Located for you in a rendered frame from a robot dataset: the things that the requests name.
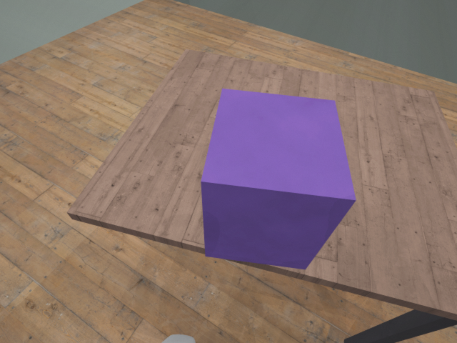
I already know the table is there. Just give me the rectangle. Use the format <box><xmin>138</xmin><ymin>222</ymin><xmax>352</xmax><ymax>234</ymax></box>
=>
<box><xmin>67</xmin><ymin>49</ymin><xmax>457</xmax><ymax>343</ymax></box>

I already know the carton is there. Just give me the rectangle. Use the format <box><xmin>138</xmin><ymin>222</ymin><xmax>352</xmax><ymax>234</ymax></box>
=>
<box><xmin>201</xmin><ymin>89</ymin><xmax>356</xmax><ymax>269</ymax></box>

